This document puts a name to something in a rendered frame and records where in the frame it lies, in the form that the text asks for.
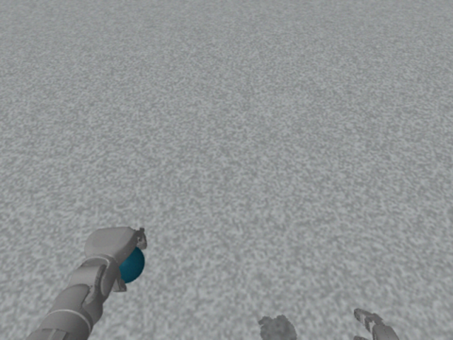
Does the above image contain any left robot arm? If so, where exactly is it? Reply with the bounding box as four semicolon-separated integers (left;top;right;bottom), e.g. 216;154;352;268
26;254;119;340

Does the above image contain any right robot hand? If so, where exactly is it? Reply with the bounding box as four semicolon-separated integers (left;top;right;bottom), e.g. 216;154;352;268
353;309;399;340

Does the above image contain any ball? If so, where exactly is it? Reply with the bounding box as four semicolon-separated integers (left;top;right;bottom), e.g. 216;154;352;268
119;246;145;283

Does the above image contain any left robot hand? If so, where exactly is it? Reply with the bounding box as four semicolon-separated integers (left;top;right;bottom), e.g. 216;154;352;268
84;227;147;292

